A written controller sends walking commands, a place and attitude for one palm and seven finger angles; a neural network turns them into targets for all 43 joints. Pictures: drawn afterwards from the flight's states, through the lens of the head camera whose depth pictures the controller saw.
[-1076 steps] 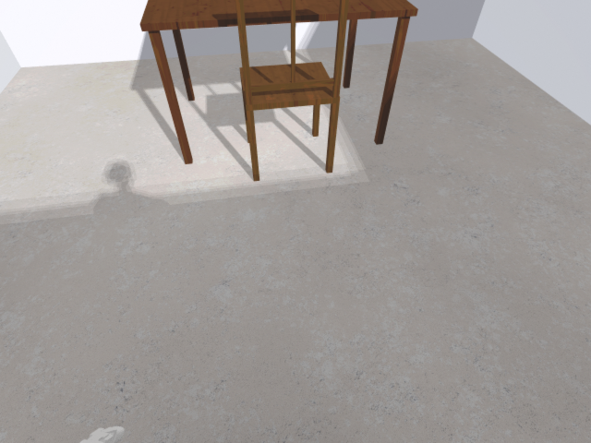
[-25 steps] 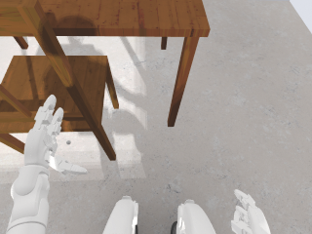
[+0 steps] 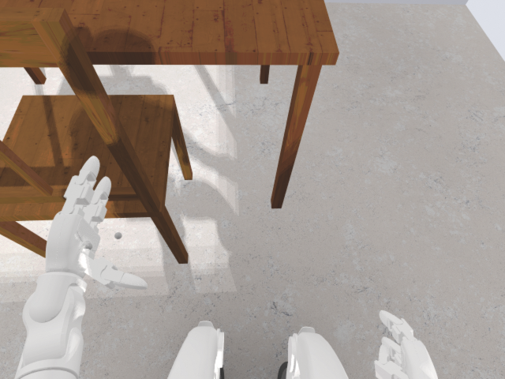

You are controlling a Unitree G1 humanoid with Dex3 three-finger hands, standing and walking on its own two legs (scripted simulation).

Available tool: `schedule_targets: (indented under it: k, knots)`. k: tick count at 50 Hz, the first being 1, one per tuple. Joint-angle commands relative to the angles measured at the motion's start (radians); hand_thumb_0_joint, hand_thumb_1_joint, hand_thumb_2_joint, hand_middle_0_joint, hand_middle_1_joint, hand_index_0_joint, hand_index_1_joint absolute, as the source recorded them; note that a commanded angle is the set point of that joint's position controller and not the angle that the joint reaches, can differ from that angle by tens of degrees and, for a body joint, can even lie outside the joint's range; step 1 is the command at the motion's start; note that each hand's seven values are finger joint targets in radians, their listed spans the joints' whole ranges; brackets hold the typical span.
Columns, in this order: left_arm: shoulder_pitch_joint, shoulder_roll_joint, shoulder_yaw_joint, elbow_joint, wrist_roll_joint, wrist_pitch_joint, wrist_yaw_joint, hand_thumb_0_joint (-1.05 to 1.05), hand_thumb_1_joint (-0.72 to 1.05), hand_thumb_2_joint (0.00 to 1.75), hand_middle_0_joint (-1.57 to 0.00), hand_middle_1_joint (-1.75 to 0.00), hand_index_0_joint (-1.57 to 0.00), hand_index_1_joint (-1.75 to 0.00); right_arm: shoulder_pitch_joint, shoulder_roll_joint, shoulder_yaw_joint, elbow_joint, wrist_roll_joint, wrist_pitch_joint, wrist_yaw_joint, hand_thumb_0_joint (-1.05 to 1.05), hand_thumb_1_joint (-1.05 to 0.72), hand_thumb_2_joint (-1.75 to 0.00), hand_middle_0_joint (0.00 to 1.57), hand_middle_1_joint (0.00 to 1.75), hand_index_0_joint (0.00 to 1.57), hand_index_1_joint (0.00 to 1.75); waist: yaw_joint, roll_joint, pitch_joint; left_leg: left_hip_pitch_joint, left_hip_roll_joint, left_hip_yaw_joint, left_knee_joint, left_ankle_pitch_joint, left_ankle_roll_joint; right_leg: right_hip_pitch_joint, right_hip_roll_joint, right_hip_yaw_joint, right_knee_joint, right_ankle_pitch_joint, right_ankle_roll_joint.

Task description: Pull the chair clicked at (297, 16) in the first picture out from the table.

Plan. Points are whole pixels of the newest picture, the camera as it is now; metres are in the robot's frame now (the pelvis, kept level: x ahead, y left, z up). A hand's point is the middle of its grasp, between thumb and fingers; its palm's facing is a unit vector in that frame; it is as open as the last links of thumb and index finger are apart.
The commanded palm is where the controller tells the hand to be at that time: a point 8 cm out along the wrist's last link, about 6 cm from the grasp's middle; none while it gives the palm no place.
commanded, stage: push the fingers through the gap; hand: left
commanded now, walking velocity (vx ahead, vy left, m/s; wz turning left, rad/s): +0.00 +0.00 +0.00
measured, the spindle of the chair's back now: out of the picture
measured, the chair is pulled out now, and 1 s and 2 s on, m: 0.00 0.00 0.00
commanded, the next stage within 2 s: hook a spindle and tug to test in 1.66 s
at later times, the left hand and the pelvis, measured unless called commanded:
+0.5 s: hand (121, 207) +0.36 +0.22 +0.03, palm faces +0.07 -1.00 -0.04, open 16.9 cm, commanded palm +0.34 +0.27 +0.03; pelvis +0.00 -0.01 +0.00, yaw +0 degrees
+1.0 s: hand (122, 185) +0.40 +0.23 +0.02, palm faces +0.08 -1.00 -0.03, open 16.9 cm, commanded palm +0.38 +0.27 +0.02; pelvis -0.01 +0.00 +0.00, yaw -1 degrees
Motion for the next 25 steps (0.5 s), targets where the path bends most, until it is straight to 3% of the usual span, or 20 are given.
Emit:
schedule_targets:
  k: [1,6,8,11,14,18,20,23,25]
  knots:
    - [-0.176,0.184,0.082,-0.177,0.000,-0.064,0.020,0.00,-0.50,0.30,-0.06,-0.08,-0.06,-0.08,0.015,-0.147,-0.067,-0.123,0.001,-0.042,-0.019,0.00,-0.90,-0.90,0.20,0.30,0.20,0.30,-0.002,0.055,-0.331,0.251,-0.028,-0.045,-0.184,0.284,-0.004,0.162,0.038,0.027,-0.131,0.202,-0.023]
    - [-0.268,0.187,0.055,-0.239,0.010,-0.084,0.031,0.00,-0.50,0.30,-0.06,-0.08,-0.06,-0.08,0.020,-0.143,-0.065,-0.116,-0.004,-0.047,-0.023,0.00,-0.90,-0.90,0.20,0.30,0.20,0.30,-0.013,0.098,-0.398,0.320,-0.023,-0.052,-0.176,0.343,-0.009,0.152,0.037,0.029,-0.122,0.236,-0.025]
    - [-0.262,0.183,0.050,-0.218,0.011,-0.083,0.031,0.00,-0.50,0.30,-0.06,-0.08,-0.06,-0.08,0.020,-0.142,-0.064,-0.111,-0.005,-0.048,-0.024,0.00,-0.90,-0.90,0.20,0.30,0.20,0.30,-0.012,0.090,-0.392,0.306,-0.024,-0.048,-0.173,0.335,-0.008,0.162,0.037,0.031,-0.127,0.234,-0.024]
    - [-0.265,0.200,0.080,-0.116,0.008,-0.061,0.025,0.00,-0.50,0.30,-0.06,-0.08,-0.06,-0.08,0.026,-0.147,-0.063,-0.100,0.000,-0.039,-0.026,0.00,-0.90,-0.90,0.20,0.30,0.20,0.30,-0.021,0.018,-0.353,0.241,-0.026,-0.042,-0.164,0.297,-0.001,0.176,0.040,0.036,-0.135,0.229,-0.018]
    - [-0.308,0.221,0.101,-0.034,0.006,-0.034,0.016,0.00,-0.50,0.30,-0.06,-0.08,-0.06,-0.08,0.024,-0.149,-0.057,-0.100,0.004,-0.028,-0.029,0.00,-0.90,-0.90,0.20,0.30,0.20,0.30,-0.018,0.014,-0.321,0.184,-0.032,-0.033,-0.164,0.245,0.004,0.189,0.040,0.047,-0.146,0.194,-0.019]
    - [-0.382,0.251,0.120,-0.071,0.005,-0.042,0.007,0.00,-0.50,0.30,-0.06,-0.08,-0.06,-0.08,0.030,-0.145,-0.057,-0.107,0.002,-0.024,-0.030,0.00,-0.90,-0.90,0.20,0.30,0.20,0.30,-0.007,0.061,-0.401,0.227,-0.032,-0.025,-0.163,0.288,0.004,0.225,0.036,0.059,-0.144,0.238,-0.019]
    - [-0.407,0.260,0.122,-0.089,0.004,-0.056,0.005,0.00,-0.50,0.30,-0.06,-0.08,-0.06,-0.08,0.040,-0.144,-0.056,-0.102,-0.001,-0.026,-0.029,0.00,-0.90,-0.90,0.20,0.30,0.20,0.30,-0.013,0.072,-0.435,0.257,-0.028,-0.028,-0.157,0.332,0.003,0.229,0.038,0.057,-0.137,0.279,-0.019]
    - [-0.406,0.269,0.137,-0.018,-0.001,-0.064,-0.002,0.00,-0.50,0.30,-0.06,-0.08,-0.06,-0.08,0.047,-0.146,-0.057,-0.084,-0.001,-0.022,-0.029,0.00,-0.90,-0.90,0.20,0.30,0.20,0.30,-0.025,0.022,-0.393,0.210,-0.025,-0.023,-0.148,0.314,0.006,0.236,0.041,0.064,-0.146,0.277,-0.013]
    - [-0.447,0.291,0.151,0.035,0.005,-0.066,-0.009,0.00,-0.50,0.30,-0.06,-0.08,-0.06,-0.08,0.053,-0.149,-0.055,-0.069,0.000,-0.019,-0.031,0.00,-0.90,-0.90,0.20,0.30,0.20,0.30,-0.031,0.033,-0.372,0.182,-0.025,-0.021,-0.142,0.293,0.006,0.220,0.041,0.067,-0.141,0.259,-0.014]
